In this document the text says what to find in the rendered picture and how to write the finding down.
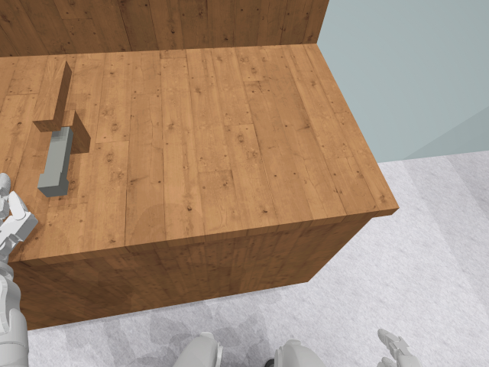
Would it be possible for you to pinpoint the right robot hand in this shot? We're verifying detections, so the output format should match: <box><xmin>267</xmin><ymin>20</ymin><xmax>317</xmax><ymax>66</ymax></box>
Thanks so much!
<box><xmin>377</xmin><ymin>329</ymin><xmax>423</xmax><ymax>367</ymax></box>

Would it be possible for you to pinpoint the robot left shin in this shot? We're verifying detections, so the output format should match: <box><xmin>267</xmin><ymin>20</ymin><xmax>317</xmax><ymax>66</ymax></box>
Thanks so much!
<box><xmin>199</xmin><ymin>332</ymin><xmax>214</xmax><ymax>339</ymax></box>

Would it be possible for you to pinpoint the tap lever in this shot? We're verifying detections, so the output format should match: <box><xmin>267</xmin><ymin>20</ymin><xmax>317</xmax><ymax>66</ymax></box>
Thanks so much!
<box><xmin>37</xmin><ymin>127</ymin><xmax>73</xmax><ymax>197</ymax></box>

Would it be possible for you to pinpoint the robot left thigh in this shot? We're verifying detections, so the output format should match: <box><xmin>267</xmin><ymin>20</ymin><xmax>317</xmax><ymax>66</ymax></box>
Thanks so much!
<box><xmin>173</xmin><ymin>337</ymin><xmax>223</xmax><ymax>367</ymax></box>

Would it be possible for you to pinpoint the robot left forearm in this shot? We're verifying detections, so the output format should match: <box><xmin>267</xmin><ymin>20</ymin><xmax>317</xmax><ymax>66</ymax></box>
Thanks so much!
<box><xmin>0</xmin><ymin>261</ymin><xmax>29</xmax><ymax>367</ymax></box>

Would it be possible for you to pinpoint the counter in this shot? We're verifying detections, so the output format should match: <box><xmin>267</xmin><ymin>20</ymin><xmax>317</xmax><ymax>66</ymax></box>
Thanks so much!
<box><xmin>0</xmin><ymin>0</ymin><xmax>399</xmax><ymax>330</ymax></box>

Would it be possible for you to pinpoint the left robot hand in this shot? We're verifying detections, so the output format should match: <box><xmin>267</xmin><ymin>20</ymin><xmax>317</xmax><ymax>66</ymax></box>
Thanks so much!
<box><xmin>0</xmin><ymin>173</ymin><xmax>38</xmax><ymax>264</ymax></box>

